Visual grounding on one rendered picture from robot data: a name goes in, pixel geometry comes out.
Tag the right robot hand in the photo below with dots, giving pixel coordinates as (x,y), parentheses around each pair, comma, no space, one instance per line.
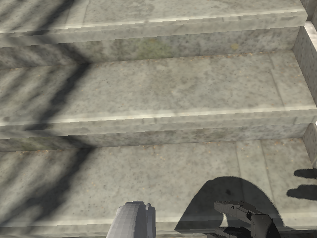
(262,225)

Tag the robot left thigh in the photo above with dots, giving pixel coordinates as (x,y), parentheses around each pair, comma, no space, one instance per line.
(134,220)

